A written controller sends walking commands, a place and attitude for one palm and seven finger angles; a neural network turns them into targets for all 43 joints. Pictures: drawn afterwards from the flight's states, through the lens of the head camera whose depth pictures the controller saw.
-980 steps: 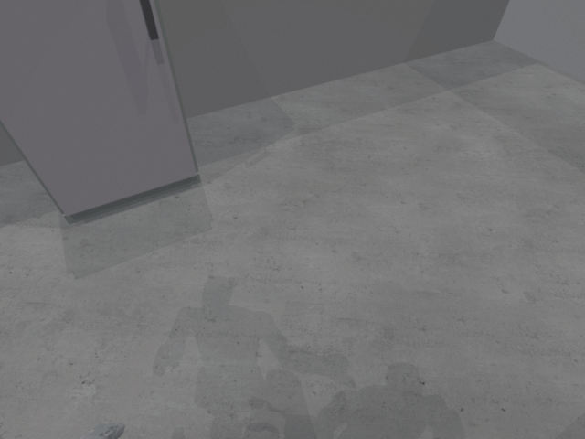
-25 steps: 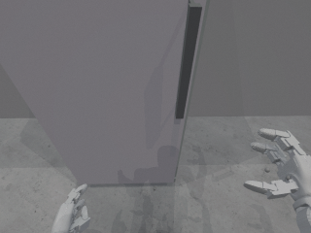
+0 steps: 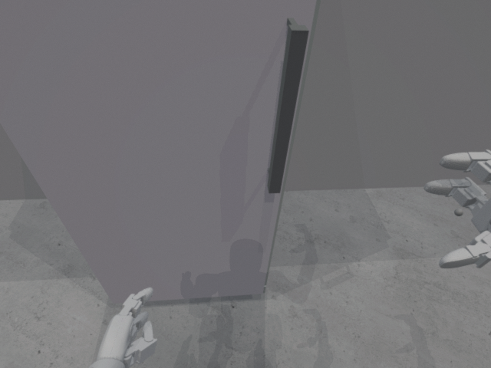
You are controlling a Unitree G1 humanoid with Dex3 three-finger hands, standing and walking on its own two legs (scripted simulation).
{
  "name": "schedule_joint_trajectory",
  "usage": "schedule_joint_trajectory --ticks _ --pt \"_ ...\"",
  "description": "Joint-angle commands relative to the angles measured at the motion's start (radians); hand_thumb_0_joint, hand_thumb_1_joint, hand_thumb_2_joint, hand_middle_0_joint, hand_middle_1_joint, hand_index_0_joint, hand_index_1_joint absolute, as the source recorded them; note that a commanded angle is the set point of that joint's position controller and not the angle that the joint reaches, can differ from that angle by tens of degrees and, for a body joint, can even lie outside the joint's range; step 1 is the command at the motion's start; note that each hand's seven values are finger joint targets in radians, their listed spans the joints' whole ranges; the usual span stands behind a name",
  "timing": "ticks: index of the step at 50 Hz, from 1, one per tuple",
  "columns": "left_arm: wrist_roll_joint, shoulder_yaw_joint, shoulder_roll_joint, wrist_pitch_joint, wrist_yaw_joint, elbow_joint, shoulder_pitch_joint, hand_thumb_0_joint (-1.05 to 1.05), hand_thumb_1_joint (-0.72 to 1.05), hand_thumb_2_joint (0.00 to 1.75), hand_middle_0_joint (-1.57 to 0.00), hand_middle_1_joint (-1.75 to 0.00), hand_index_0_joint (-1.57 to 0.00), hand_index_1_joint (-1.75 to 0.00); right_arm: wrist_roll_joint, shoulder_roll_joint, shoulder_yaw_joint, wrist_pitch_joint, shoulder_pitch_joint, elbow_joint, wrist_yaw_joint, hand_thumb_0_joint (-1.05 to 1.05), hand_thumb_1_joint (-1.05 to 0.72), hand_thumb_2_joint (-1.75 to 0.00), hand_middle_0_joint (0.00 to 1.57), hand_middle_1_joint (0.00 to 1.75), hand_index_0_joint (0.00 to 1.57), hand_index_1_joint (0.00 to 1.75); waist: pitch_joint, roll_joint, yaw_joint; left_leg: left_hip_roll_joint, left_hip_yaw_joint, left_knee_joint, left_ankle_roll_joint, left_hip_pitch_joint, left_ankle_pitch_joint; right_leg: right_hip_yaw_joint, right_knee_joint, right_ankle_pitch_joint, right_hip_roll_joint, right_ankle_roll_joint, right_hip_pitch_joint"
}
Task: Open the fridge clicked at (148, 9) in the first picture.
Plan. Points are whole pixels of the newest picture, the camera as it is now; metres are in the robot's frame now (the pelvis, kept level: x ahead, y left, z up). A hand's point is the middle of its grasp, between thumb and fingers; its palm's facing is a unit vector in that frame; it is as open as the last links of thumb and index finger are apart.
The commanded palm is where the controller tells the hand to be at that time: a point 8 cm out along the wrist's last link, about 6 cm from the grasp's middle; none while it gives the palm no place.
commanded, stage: raise the hand to about handle height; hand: right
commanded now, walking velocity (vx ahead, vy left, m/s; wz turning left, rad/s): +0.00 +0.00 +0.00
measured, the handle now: (281, 118) +0.53 -0.07 +0.16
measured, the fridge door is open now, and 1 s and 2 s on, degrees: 0 0 0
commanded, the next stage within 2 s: move the hooked fingers beside the handle in 0.54 s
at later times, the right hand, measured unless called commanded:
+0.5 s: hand (432, 193) +0.30 -0.25 +0.19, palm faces +0.00 +1.00 -0.09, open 14.0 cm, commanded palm +0.26 -0.30 +0.20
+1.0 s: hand (406, 175) +0.33 -0.23 +0.20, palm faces -0.04 +1.00 -0.05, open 14.0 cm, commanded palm +0.30 -0.27 +0.20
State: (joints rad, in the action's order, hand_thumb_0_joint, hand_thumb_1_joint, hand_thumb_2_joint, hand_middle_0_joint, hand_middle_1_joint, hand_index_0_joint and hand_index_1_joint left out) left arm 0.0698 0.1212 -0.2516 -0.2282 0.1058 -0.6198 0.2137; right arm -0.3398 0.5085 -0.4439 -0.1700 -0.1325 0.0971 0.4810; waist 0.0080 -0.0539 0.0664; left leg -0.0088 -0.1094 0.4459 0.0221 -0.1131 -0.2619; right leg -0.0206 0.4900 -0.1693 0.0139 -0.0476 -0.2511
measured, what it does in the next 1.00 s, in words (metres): stands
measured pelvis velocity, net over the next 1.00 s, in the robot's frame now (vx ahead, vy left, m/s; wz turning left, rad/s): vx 0.02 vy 0.01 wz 0.01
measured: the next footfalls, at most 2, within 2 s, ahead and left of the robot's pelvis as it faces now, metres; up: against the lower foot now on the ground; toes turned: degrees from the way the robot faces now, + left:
none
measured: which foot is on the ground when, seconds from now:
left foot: down 0.00-1.00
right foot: down 0.00-1.00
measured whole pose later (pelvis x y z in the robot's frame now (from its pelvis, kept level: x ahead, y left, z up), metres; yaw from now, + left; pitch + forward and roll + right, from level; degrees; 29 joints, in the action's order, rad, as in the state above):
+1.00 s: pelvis +0.02 +0.01 +0.00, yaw +1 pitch -2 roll +1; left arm 0.09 0.10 -0.26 -0.17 0.10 -0.61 0.20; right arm -0.32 0.45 -0.37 -0.23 -0.28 0.16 0.42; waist -0.02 -0.05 0.05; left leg -0.02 -0.10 0.46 0.03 -0.13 -0.29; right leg -0.03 0.49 -0.19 0.01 -0.03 -0.25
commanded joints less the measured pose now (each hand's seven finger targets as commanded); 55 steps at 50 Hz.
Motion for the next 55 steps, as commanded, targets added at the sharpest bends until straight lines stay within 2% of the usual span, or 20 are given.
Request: schedule_joint_trajectory --ticks 1,4,5,10,13,15,19,20,22,25,29,31,33,36,42,45,49,50,54,55 --pt "0.012 -0.062 -0.139 -0.062 0.004 0.171 -0.149 0.00 0.90 0.90 -0.20 -0.30 -0.20 -0.30 -0.028 0.320 -0.128 0.038 -0.355 -0.169 0.020 0.00 0.50 -0.30 0.30 1.20 0.30 1.20 -0.160 -0.047 -0.016 -0.004 0.081 -0.109 0.015 -0.110 0.030 0.105 -0.092 -0.029 -0.014 0.014 0.164" --pt "0.018 -0.067 -0.144 -0.060 -0.003 0.173 -0.139 0.00 0.90 0.90 -0.20 -0.30 -0.20 -0.30 -0.030 0.280 -0.095 0.012 -0.331 -0.081 0.042 0.00 0.50 -0.30 0.30 1.20 0.30 1.20 -0.136 -0.034 -0.020 -0.003 0.086 -0.105 0.010 -0.138 0.025 0.102 -0.085 -0.037 -0.011 0.013 0.150" --pt "0.018 -0.070 -0.145 -0.057 -0.009 0.174 -0.140 0.00 0.90 0.90 -0.20 -0.30 -0.20 -0.30 -0.039 0.272 -0.098 0.006 -0.294 -0.049 0.050 0.00 0.50 -0.30 0.30 1.20 0.30 1.20 -0.121 0.006 -0.014 0.008 0.109 -0.109 0.007 -0.131 0.036 0.097 -0.066 -0.023 -0.014 0.014 0.125" --pt "0.023 -0.079 -0.148 -0.052 -0.020 0.196 -0.151 0.00 0.90 0.90 -0.20 -0.30 -0.20 -0.30 -0.041 0.309 -0.123 0.011 -0.317 -0.141 0.044 0.00 0.50 -0.30 0.30 1.20 0.30 1.20 -0.179 0.011 -0.008 0.023 0.138 -0.085 -0.009 -0.113 0.076 0.081 -0.024 0.021 -0.013 0.011 0.121" --pt "0.018 -0.081 -0.142 -0.055 -0.017 0.203 -0.149 0.00 0.90 0.90 -0.20 -0.30 -0.20 -0.30 -0.045 0.334 -0.168 0.033 -0.322 -0.197 0.020 0.00 0.50 -0.30 0.30 1.20 0.30 1.20 -0.226 -0.025 -0.003 0.022 0.134 -0.068 -0.011 -0.090 0.145 0.075 -0.016 0.062 -0.005 0.008 0.145" --pt "0.017 -0.081 -0.143 -0.047 -0.015 0.194 -0.141 0.00 0.90 0.90 -0.20 -0.30 -0.20 -0.30 -0.045 0.342 -0.178 0.031 -0.301 -0.175 0.008 0.00 0.50 -0.30 0.30 1.20 0.30 1.20 -0.188 0.001 -0.002 0.030 0.151 -0.076 -0.025 -0.097 0.152 0.071 -0.006 0.056 -0.013 0.010 0.117" --pt "0.020 -0.080 -0.140 -0.044 -0.007 0.195 -0.144 0.00 0.90 0.90 -0.20 -0.30 -0.20 -0.30 -0.033 0.308 -0.145 0.020 -0.331 -0.175 -0.006 0.00 0.50 -0.30 0.30 1.20 0.30 1.20 -0.168 -0.068 -0.012 0.021 0.133 -0.070 -0.018 -0.123 0.149 0.070 -0.018 0.051 -0.007 0.010 0.137" --pt "0.020 -0.083 -0.142 -0.040 -0.007 0.194 -0.143 0.00 0.90 0.90 -0.20 -0.30 -0.20 -0.30 -0.033 0.310 -0.146 0.019 -0.324 -0.187 -0.009 0.00 0.50 -0.30 0.30 1.20 0.30 1.20 -0.178 -0.016 -0.011 0.027 0.144 -0.071 -0.030 -0.107 0.168 0.068 -0.008 0.064 -0.013 0.009 0.133" --pt "0.021 -0.081 -0.139 -0.040 -0.004 0.200 -0.146 0.00 0.90 0.90 -0.20 -0.30 -0.20 -0.30 -0.031 0.306 -0.141 0.015 -0.335 -0.212 -0.008 0.00 0.50 -0.30 0.30 1.20 0.30 1.20 -0.203 -0.057 -0.009 0.018 0.120 -0.055 -0.019 -0.100 0.208 0.070 -0.017 0.093 -0.007 0.007 0.159" --pt "0.022 -0.081 -0.140 -0.031 -0.004 0.198 -0.139 0.00 0.90 0.90 -0.20 -0.30 -0.20 -0.30 -0.039 0.293 -0.133 0.009 -0.302 -0.188 0.000 0.00 0.50 -0.30 0.30 1.20 0.30 1.20 -0.197 -0.001 -0.011 0.017 0.121 -0.057 -0.029 -0.098 0.236 0.069 -0.012 0.105 -0.011 0.006 0.156" --pt "0.023 -0.078 -0.138 -0.027 -0.004 0.201 -0.143 0.00 0.90 0.90 -0.20 -0.30 -0.20 -0.30 -0.039 0.298 -0.135 0.000 -0.317 -0.187 0.007 0.00 0.50 -0.30 0.30 1.20 0.30 1.20 -0.201 -0.047 -0.010 0.004 0.096 -0.052 -0.015 -0.113 0.228 0.073 -0.028 0.107 -0.005 0.006 0.179" --pt "0.022 -0.081 -0.140 -0.023 -0.007 0.200 -0.143 0.00 0.90 0.90 -0.20 -0.30 -0.20 -0.30 -0.046 0.303 -0.149 -0.001 -0.300 -0.186 0.008 0.00 0.50 -0.30 0.30 1.20 0.30 1.20 -0.214 0.011 -0.009 0.012 0.108 -0.049 -0.027 -0.098 0.268 0.070 -0.015 0.124 -0.008 0.003 0.168" --pt "0.026 -0.075 -0.133 -0.021 -0.006 0.202 -0.149 0.00 0.90 0.90 -0.20 -0.30 -0.20 -0.30 -0.041 0.258 -0.091 -0.002 -0.359 -0.199 0.009 0.00 0.50 -0.30 0.30 1.20 0.30 1.20 -0.206 -0.046 -0.021 0.000 0.090 -0.049 -0.014 -0.124 0.234 0.070 -0.026 0.113 -0.005 0.007 0.188" --pt "0.025 -0.079 -0.139 -0.023 -0.002 0.183 -0.137 0.00 0.90 0.90 -0.20 -0.30 -0.20 -0.30 -0.035 0.249 -0.070 0.000 -0.407 -0.148 -0.005 0.00 0.50 -0.30 0.30 1.20 0.30 1.20 -0.184 0.007 -0.032 0.000 0.093 -0.062 -0.012 -0.149 0.194 0.079 -0.029 0.080 -0.007 0.005 0.181" --pt "0.023 -0.072 -0.129 -0.016 0.001 0.184 -0.152 0.00 0.90 0.90 -0.20 -0.30 -0.20 -0.30 -0.007 0.223 -0.020 0.010 -0.516 -0.179 -0.043 0.00 0.50 -0.30 0.30 1.20 0.30 1.20 -0.229 -0.060 -0.032 0.000 0.079 -0.060 0.005 -0.133 0.167 0.086 -0.048 0.081 -0.005 0.009 0.214" --pt "0.017 -0.074 -0.133 -0.009 0.000 0.175 -0.143 0.00 0.90 0.90 -0.20 -0.30 -0.20 -0.30 -0.005 0.245 -0.053 0.011 -0.463 -0.126 -0.061 0.00 0.50 -0.30 0.30 1.20 0.30 1.20 -0.243 0.010 -0.019 0.000 0.076 -0.064 0.004 -0.104 0.185 0.082 -0.050 0.099 -0.011 0.007 0.202" --pt "0.021 -0.072 -0.125 -0.001 -0.006 0.179 -0.155 0.00 0.90 0.90 -0.20 -0.30 -0.20 -0.30 0.009 0.189 -0.005 0.002 -0.513 -0.132 -0.080 0.00 0.50 -0.30 0.30 1.20 0.30 1.20 -0.224 -0.041 -0.025 -0.004 0.066 -0.063 0.008 -0.123 0.172 0.083 -0.068 0.088 -0.009 0.012 0.213" --pt "0.019 -0.074 -0.128 0.000 -0.008 0.182 -0.156 0.00 0.90 0.90 -0.20 -0.30 -0.20 -0.30 0.008 0.184 -0.001 0.000 -0.502 -0.144 -0.085 0.00 0.50 -0.30 0.30 1.20 0.30 1.20 -0.233 -0.012 -0.019 -0.002 0.070 -0.064 0.008 -0.109 0.181 0.081 -0.063 0.099 -0.011 0.009 0.209" --pt "0.019 -0.076 -0.127 0.012 -0.007 0.182 -0.155 0.00 0.90 0.90 -0.20 -0.30 -0.20 -0.30 0.022 0.164 0.011 -0.019 -0.526 -0.128 -0.109 0.00 0.50 -0.30 0.30 1.20 0.30 1.20 -0.229 -0.026 -0.022 -0.004 0.065 -0.065 0.009 -0.121 0.162 0.084 -0.074 0.085 -0.009 0.011 0.212" --pt "0.019 -0.077 -0.131 0.017 -0.007 0.174 -0.154 0.00 0.90 0.90 -0.20 -0.30 -0.20 -0.30 0.023 0.165 0.016 -0.024 -0.518 -0.102 -0.116 0.00 0.50 -0.30 0.30 1.20 0.30 1.20 -0.218 0.022 -0.026 -0.002 0.071 -0.074 0.006 -0.120 0.162 0.075 -0.068 0.082 -0.013 0.006 0.197"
